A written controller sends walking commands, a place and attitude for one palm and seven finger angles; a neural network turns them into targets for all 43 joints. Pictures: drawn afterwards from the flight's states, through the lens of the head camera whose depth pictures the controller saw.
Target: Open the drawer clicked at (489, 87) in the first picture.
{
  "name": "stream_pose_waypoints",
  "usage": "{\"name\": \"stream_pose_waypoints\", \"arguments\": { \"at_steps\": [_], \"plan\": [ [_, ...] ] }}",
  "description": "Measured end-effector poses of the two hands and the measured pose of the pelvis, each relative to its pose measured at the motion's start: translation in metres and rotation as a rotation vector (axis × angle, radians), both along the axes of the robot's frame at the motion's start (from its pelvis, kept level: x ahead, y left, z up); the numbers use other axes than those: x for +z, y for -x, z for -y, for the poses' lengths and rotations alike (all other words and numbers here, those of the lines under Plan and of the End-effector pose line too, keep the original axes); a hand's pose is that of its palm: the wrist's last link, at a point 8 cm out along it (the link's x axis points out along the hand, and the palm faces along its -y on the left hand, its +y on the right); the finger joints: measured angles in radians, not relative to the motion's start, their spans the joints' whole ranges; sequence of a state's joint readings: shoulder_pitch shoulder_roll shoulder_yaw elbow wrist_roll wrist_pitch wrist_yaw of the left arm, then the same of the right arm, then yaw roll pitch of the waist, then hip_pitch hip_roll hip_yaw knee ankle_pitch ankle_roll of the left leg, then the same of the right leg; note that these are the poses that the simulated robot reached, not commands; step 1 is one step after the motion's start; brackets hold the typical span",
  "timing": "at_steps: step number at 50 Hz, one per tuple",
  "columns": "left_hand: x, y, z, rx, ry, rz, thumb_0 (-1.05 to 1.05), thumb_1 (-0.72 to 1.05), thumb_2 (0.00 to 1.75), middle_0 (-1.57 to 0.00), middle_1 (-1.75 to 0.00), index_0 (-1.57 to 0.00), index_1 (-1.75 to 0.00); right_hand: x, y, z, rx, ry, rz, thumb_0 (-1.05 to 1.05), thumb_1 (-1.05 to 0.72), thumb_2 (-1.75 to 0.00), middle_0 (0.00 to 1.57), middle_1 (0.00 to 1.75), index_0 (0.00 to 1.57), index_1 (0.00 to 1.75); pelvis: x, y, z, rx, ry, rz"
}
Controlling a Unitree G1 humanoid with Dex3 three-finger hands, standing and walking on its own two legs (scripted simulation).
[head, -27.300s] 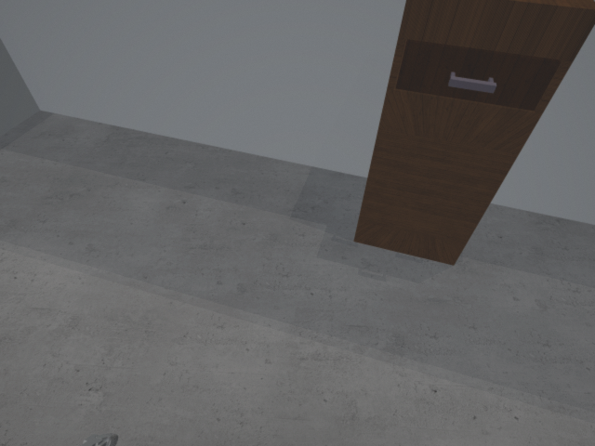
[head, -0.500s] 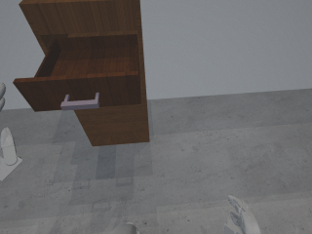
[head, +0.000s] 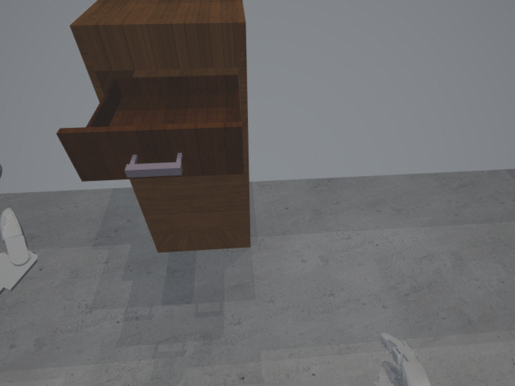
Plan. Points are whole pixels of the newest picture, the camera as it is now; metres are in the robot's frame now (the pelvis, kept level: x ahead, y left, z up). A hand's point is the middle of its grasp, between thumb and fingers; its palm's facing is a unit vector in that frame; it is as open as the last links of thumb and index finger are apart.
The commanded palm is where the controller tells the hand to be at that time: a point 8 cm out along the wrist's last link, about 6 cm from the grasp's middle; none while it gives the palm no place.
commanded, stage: stop stepping back and stand still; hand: left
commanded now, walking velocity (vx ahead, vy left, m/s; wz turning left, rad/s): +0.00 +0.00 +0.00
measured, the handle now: (155, 163) +0.55 +0.25 +0.04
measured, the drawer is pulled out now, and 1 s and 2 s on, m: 0.30 0.30 0.30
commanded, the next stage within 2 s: let the arm hang, fingers relaxed in 0.44 s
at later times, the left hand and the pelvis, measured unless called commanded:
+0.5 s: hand (24, 263) +0.19 +0.25 +0.21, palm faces +0.38 -0.79 -0.48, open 7.4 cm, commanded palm +0.13 +0.30 +0.23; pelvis +0.00 +0.02 +0.01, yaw +0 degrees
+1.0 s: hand out of the picture -0.05 +0.20 -0.17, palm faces +0.04 -0.97 -0.22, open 7.0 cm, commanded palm none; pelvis -0.03 +0.01 +0.00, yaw +2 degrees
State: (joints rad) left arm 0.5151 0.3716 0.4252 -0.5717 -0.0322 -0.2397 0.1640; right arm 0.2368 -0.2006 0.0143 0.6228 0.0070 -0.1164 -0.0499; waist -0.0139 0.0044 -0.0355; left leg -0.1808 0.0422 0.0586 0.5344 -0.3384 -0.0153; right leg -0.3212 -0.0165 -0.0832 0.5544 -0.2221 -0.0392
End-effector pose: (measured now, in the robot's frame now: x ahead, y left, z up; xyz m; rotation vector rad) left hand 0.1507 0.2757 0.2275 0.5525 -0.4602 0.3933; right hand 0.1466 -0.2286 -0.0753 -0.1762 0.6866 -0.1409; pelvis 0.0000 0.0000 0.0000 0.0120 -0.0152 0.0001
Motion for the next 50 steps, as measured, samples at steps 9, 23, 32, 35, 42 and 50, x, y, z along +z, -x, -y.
{"name": "stream_pose_waypoints", "arguments": {
  "at_steps": [9, 23, 32, 35, 42, 50],
  "plan": [
    [-0.007, -0.010, -0.002, -0.035, 0.005, -0.062, 0.01, 0.88, 0.89, -0.21, -0.30, -0.21, -0.31, 0.000, -0.003, -0.018, 0.028, -0.023, -0.024, 0.01, -0.90, -0.90, 0.20, 0.30, 0.20, 0.30, 0.002, -0.003, -0.007, -0.002, 0.009, -0.008],
    [-0.004, -0.004, -0.012, -0.051, -0.036, -0.109, 0.01, 0.88, 0.89, -0.21, -0.30, -0.22, -0.31, 0.009, -0.005, -0.009, -0.001, 0.028, -0.030, 0.01, -0.90, -0.90, 0.20, 0.30, 0.20, 0.30, 0.006, 0.002, -0.017, 0.000, 0.013, -0.009],
    [-0.125, -0.023, -0.033, 0.011, 0.122, -0.565, 0.00, 0.89, 0.90, -0.20, -0.30, -0.21, -0.30, -0.024, 0.002, -0.004, 0.073, 0.000, -0.111, 0.01, -0.90, -0.90, 0.20, 0.30, 0.20, 0.30, -0.004, 0.016, -0.023, 0.017, -0.006, -0.027],
    [-0.231, -0.003, -0.028, 0.096, 0.296, -0.988, 0.00, 0.90, 0.90, -0.20, -0.30, -0.20, -0.30, -0.041, 0.022, 0.002, 0.045, -0.012, -0.190, 0.01, -0.90, -0.90, 0.20, 0.30, 0.20, 0.30, -0.007, 0.022, -0.020, 0.008, -0.013, -0.013],
    [-0.363, 0.121, 0.042, 0.131, 0.587, -1.626, 0.01, 0.93, 0.89, -0.20, -0.30, -0.20, -0.30, -0.057, 0.123, 0.010, -0.047, 0.006, -0.503, 0.00, -0.91, -0.90, 0.20, 0.29, 0.20, 0.30, -0.004, 0.032, -0.011, 0.007, -0.004, 0.012],
    [-0.365, 0.209, 0.028, 0.322, 0.668, -1.804, 0.00, 0.98, 0.89, -0.20, -0.30, -0.21, -0.30, -0.055, 0.236, -0.004, -0.098, -0.025, -0.874, 0.00, -0.91, -0.90, 0.20, 0.29, 0.20, 0.30, 0.004, 0.032, -0.006, 0.027, 0.012, 0.004]
  ]
}}
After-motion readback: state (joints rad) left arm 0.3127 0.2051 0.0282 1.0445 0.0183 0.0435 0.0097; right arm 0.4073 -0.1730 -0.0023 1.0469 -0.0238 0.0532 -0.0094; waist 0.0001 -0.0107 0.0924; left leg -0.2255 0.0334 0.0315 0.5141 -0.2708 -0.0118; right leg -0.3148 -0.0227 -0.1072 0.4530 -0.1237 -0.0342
